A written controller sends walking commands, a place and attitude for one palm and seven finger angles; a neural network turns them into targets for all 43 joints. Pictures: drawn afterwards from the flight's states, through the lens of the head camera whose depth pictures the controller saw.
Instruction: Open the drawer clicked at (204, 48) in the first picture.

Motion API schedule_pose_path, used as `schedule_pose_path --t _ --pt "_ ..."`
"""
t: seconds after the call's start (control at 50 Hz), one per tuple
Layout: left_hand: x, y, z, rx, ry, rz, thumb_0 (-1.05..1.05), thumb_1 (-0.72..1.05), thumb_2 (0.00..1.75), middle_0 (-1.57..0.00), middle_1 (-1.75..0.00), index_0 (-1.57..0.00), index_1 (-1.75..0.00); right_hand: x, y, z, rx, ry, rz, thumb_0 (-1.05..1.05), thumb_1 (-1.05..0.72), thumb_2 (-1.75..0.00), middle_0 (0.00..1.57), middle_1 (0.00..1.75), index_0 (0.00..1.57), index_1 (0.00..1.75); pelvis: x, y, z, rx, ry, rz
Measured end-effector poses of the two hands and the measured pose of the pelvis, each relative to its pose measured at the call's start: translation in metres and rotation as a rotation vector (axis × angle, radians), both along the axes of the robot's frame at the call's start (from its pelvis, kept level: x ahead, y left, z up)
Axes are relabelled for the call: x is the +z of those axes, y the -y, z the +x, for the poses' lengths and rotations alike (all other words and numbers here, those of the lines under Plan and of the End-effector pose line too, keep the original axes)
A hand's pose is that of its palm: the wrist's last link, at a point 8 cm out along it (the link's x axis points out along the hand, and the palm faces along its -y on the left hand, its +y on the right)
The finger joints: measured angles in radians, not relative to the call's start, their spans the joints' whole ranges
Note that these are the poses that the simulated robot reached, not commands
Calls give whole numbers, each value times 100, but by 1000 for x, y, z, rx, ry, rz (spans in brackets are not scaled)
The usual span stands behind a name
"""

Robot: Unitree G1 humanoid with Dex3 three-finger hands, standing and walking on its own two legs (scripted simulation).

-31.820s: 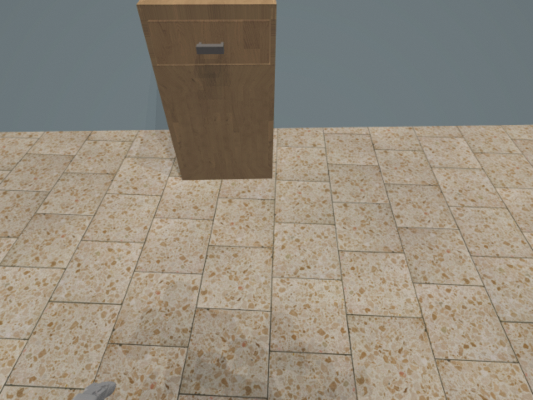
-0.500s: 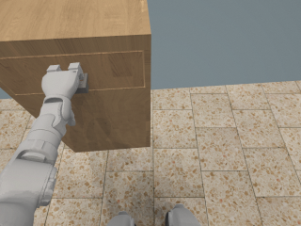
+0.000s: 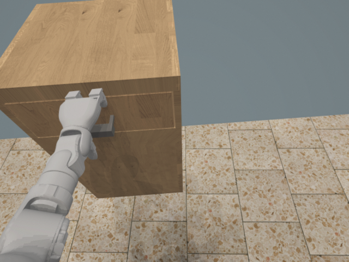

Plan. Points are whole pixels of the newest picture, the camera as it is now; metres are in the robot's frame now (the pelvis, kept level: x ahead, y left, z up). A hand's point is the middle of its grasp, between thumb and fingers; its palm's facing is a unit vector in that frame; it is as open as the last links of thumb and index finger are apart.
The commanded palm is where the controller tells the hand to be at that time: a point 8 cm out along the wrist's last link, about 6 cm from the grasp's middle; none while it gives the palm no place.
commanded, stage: lift the fingers back up to retry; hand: left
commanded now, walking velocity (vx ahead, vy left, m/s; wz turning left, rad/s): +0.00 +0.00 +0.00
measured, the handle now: (96, 125) +0.48 +0.24 -0.02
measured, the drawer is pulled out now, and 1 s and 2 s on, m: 0.00 0.00 0.00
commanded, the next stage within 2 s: re-aim the fingers above the handle in 0.12 s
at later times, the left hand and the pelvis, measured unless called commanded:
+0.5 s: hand (83, 127) +0.43 +0.24 +0.05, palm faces +0.01 +0.02 -1.00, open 13.8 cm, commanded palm +0.40 +0.23 +0.10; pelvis -0.01 -0.01 +0.00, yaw +1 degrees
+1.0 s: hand (76, 132) +0.42 +0.25 +0.04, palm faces -0.07 +0.03 -1.00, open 13.8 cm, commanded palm +0.40 +0.23 +0.10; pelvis -0.01 +0.00 +0.00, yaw +0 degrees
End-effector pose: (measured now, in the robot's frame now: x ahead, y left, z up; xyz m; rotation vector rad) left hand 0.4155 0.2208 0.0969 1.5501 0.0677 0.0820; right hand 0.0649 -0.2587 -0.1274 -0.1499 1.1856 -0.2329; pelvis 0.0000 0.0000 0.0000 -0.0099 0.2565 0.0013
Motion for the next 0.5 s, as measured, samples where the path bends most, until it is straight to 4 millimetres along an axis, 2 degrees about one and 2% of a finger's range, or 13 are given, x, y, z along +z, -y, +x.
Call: schedule_pose_path --t 0.06,0.14,0.28,0.36,0.5 --pt "7 -5 -3 23 -11 3 0 -49 30 -33 -120 -34 -121 4 -1 13 15 22 5 0 -90 -90 20 30 20 30 3 1 3 2 13 2" --pt "2 -8 -10 29 -68 1 0 -49 30 -32 -120 -33 -121 9 1 28 39 47 -1 0 -90 -90 21 30 20 30 5 3 4 9 29 3" --pt "-9 3 -22 -74 -93 -25 0 -49 30 -32 -120 -32 -120 15 9 41 67 74 -43 0 -90 -90 20 30 20 30 4 6 2 20 38 4" --pt "-5 6 -21 -101 -30 -24 0 -49 30 -32 -120 -32 -120 13 10 39 71 69 -49 0 -90 -90 20 30 20 30 2 7 -2 22 31 5" --pt "4 -11 -11 14 5 38 0 -49 30 -32 -120 -32 -120 2 7 16 49 21 -13 0 -90 -90 20 30 20 30 1 8 -6 14 14 7"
